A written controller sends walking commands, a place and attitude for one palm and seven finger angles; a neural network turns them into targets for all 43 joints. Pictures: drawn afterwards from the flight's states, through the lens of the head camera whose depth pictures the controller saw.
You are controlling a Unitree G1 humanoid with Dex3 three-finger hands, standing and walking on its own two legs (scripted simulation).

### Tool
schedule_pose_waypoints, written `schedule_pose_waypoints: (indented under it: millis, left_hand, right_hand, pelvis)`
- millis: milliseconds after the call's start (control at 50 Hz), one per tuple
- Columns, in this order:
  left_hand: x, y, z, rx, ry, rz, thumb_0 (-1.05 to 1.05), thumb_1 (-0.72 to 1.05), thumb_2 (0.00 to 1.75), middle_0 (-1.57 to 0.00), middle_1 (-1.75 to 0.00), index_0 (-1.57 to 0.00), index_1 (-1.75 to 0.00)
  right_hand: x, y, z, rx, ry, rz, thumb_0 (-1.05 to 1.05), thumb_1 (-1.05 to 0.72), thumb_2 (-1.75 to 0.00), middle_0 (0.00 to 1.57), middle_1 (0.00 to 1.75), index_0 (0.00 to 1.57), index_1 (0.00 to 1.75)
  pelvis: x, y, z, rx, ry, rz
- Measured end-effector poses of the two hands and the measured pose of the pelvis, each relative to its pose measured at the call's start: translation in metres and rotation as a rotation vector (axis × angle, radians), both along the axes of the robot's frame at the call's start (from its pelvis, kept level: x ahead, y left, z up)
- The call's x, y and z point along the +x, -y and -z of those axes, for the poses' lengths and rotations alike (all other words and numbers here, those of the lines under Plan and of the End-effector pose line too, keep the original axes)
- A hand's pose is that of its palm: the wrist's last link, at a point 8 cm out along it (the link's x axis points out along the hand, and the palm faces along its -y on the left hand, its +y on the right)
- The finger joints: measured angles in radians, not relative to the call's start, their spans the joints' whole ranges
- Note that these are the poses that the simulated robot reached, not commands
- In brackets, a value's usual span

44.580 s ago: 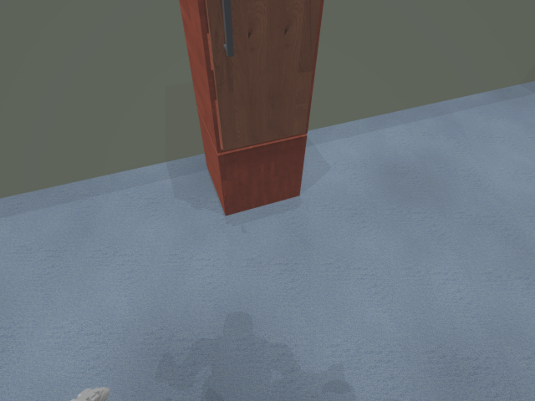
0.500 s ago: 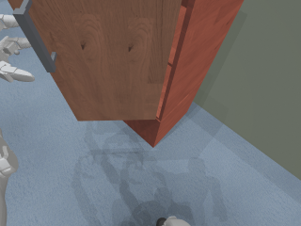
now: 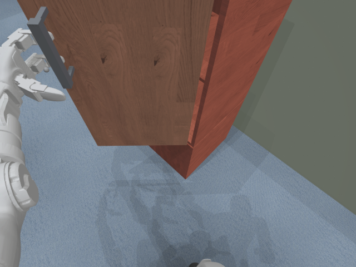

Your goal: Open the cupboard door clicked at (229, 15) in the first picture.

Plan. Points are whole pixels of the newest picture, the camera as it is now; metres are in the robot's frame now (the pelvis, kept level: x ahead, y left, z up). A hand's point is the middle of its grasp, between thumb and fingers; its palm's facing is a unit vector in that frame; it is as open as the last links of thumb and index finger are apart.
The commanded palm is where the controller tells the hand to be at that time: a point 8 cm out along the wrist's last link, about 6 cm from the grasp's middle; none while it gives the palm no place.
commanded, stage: slide the fingers in behind the handle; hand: left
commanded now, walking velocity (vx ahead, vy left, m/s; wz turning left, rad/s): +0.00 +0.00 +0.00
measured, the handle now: (56, 51) +0.54 +0.23 +0.15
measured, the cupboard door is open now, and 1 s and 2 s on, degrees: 46 46 48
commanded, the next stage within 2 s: close the thumb around the handle in 0.82 s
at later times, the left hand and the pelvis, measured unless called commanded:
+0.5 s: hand (62, 69) +0.49 +0.21 +0.15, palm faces -0.04 -1.00 +0.00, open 14.0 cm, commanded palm +0.47 +0.26 +0.15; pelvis -0.01 +0.00 +0.00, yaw +0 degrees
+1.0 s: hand (65, 67) +0.50 +0.21 +0.15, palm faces -0.03 -1.00 -0.01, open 13.8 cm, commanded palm +0.48 +0.26 +0.15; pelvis +0.00 +0.00 +0.00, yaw +0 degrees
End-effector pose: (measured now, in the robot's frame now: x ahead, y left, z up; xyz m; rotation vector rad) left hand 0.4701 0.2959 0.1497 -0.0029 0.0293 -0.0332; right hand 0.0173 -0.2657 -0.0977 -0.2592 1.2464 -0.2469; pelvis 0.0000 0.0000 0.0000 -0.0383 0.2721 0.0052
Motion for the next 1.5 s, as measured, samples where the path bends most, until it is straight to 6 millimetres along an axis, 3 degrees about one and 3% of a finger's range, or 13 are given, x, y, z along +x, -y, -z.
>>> schedule_pose_waypoints:
  millis: [340,640,1020,1180,1500]
  left_hand:
    - [0.001,0.022,-0.002,-0.002,0.025,0.009,-0.02,-0.5,0.3,-0.3,-1.2,-0.3,-1.2]
    - [0.006,0.034,0.0,-0.005,0.014,-0.006,-0.02,-0.5,0.3,-0.3,-1.2,-0.3,-1.2]
    - [0.01,0.033,0.002,0.003,0.013,-0.001,-0.02,-0.47,0.31,-0.31,-1.21,-0.31,-1.21]
    - [0.008,0.034,0.002,0.013,0.01,-0.001,-0.01,-0.2,0.42,-0.32,-1.24,-0.33,-1.23]
    - [0.011,0.026,0.005,-0.001,0.001,-0.009,0.0,0.63,0.78,-0.38,-1.32,-0.38,-1.32]
  right_hand:
    - [-0.029,0.001,-0.001,-0.009,-0.022,0.038,0.01,-0.9,-0.9,0.2,0.3,0.21,0.3]
    - [-0.027,-0.008,0.004,0.019,-0.011,0.024,0.01,-0.9,-0.9,0.2,0.3,0.21,0.3]
    - [-0.022,0.001,0.0,0.001,-0.017,0.026,0.01,-0.9,-0.9,0.2,0.3,0.21,0.3]
    - [-0.015,0.0,0.001,0.007,-0.006,0.019,0.01,-0.9,-0.9,0.2,0.3,0.21,0.3]
    - [-0.018,-0.001,0.0,-0.002,-0.01,0.025,0.01,-0.9,-0.9,0.2,0.3,0.21,0.3]
  pelvis:
    - [-0.008,0.0,-0.001,0.003,0.008,0.011]
    - [-0.008,-0.003,0.0,0.005,0.011,0.008]
    - [-0.002,0.0,-0.001,0.004,0.004,0.009]
    - [-0.001,0.0,-0.001,0.004,0.007,0.007]
    - [-0.003,0.0,0.0,0.004,-0.001,0.01]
